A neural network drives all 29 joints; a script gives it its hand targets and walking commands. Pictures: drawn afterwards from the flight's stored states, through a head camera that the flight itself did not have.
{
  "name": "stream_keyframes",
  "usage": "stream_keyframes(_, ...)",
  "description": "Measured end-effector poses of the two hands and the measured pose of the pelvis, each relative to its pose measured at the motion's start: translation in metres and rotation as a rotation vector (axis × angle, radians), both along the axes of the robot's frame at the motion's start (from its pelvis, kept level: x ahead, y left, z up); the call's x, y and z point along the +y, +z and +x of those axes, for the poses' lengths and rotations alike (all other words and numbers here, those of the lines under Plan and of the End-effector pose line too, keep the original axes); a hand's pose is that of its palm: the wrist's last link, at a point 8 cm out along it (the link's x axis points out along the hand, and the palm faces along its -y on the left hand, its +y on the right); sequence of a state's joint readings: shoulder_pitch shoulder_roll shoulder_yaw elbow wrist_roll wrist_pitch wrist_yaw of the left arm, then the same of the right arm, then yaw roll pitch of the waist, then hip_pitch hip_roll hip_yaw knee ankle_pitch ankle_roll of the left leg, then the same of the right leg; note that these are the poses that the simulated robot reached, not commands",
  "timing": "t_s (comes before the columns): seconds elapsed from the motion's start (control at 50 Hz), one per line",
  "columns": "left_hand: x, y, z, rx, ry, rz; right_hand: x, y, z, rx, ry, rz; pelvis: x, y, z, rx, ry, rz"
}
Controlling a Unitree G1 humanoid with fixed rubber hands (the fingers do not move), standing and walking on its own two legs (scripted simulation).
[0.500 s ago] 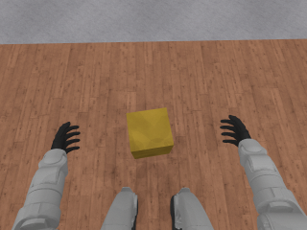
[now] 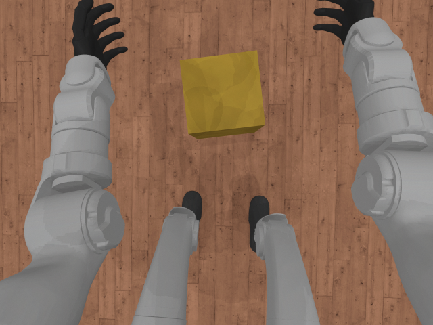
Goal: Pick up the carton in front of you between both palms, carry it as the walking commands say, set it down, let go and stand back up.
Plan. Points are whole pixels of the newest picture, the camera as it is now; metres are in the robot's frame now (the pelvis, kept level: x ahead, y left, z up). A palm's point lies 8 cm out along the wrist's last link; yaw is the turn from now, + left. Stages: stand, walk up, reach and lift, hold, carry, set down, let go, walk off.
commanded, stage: reach and lift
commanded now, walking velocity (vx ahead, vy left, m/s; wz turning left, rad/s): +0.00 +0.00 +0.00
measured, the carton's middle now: (222, 101) +0.53 +0.04 -0.53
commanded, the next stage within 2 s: none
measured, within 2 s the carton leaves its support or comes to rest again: leaves its support in 1.80 s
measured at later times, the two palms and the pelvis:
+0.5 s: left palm (137, 92) +0.50 +0.24 -0.30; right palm (303, 75) +0.56 -0.14 -0.31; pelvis +0.00 +0.00 -0.15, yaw +3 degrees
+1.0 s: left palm (160, 104) +0.50 +0.22 -0.46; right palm (285, 92) +0.56 -0.14 -0.47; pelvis -0.03 +0.00 -0.28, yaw +2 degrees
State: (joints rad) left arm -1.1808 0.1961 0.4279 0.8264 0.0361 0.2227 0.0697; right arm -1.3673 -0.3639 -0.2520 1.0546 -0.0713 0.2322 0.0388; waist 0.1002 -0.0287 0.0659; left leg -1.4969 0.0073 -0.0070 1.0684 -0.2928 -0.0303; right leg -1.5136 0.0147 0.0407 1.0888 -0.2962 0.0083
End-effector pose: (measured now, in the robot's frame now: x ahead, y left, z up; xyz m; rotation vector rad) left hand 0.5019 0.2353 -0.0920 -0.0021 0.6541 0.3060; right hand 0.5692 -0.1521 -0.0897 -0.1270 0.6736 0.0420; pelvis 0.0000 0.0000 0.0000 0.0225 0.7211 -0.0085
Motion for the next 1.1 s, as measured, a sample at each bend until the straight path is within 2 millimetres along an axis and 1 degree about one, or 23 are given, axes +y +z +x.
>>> stream_keyframes(0.08,-0.003,-0.014,0.012,-0.015,-0.004,0.001,0.004,-0.016,0.012,-0.017,0.001,0.007,-0.001,-0.001,0.011,0.056,0.002,0.0)
stream_keyframes(0.16,-0.005,-0.035,0.013,-0.007,-0.002,-0.002,0.006,-0.039,0.013,-0.01,-0.004,0.013,-0.002,-0.007,0.021,0.112,0.003,0.001)
stream_keyframes(0.22,-0.006,-0.057,0.009,0.007,0.003,-0.005,0.008,-0.062,0.01,0.002,-0.011,0.013,-0.002,-0.018,0.027,0.156,0.006,0.004)
stream_keyframes(0.26,-0.006,-0.075,0.006,0.019,0.008,-0.006,0.009,-0.08,0.006,0.012,-0.016,0.012,-0.002,-0.03,0.028,0.184,0.009,0.005)
stream_keyframes(0.36,-0.002,-0.129,-0.002,0.041,0.021,-0.006,0.012,-0.137,-0.002,0.027,-0.024,0.002,-0.002,-0.072,0.025,0.23,0.015,0.008)
stream_keyframes(0.48,0.001,-0.197,-0.004,0.038,0.018,-0.002,0.009,-0.208,-0.007,0.013,-0.03,-0.014,-0.002,-0.135,0.007,0.215,0.024,0.012)
stream_keyframes(0.54,0.001,-0.226,-0.005,0.034,0.016,-0.003,0.007,-0.237,-0.008,0.003,-0.03,-0.018,-0.002,-0.165,-0.003,0.182,0.026,0.014)
stream_keyframes(0.6,0.0,-0.251,-0.004,0.031,0.015,-0.006,0.007,-0.26,-0.007,-0.004,-0.031,-0.018,-0.002,-0.192,-0.013,0.139,0.027,0.015)
stream_keyframes(0.66,-0.002,-0.272,-0.003,0.035,0.012,-0.012,0.008,-0.279,-0.006,-0.001,-0.032,-0.014,-0.003,-0.215,-0.021,0.097,0.027,0.016)
stream_keyframes(0.74,-0.006,-0.298,-0.001,0.053,0.005,-0.02,0.011,-0.304,-0.005,0.018,-0.03,-0.011,-0.003,-0.237,-0.028,0.051,0.028,0.015)
stream_keyframes(0.86,-0.01,-0.34,-0.001,0.087,-0.012,-0.027,0.013,-0.344,-0.008,0.05,-0.029,-0.008,-0.003,-0.26,-0.031,0.006,0.031,0.013)
stream_keyframes(0.92,-0.012,-0.358,-0.001,0.098,-0.017,-0.027,0.013,-0.362,-0.011,0.056,-0.028,-0.006,-0.002,-0.268,-0.03,-0.032,0.03,0.012)
stream_keyframes(1.0,-0.014,-0.37,0.002,0.098,-0.022,-0.027,0.012,-0.376,-0.011,0.054,-0.028,-0.007,-0.001,-0.275,-0.025,-0.057,0.033,0.011)
stream_keyframes(1.04,-0.015,-0.371,0.006,0.09,-0.025,-0.026,0.012,-0.377,-0.008,0.046,-0.03,-0.007,-0.001,-0.278,-0.023,-0.065,0.033,0.011)
stream_keyframes(1.1,-0.017,-0.369,0.012,0.074,-0.027,-0.026,0.012,-0.375,-0.002,0.029,-0.027,-0.004,-0.001,-0.282,-0.021,-0.07,0.035,0.012)
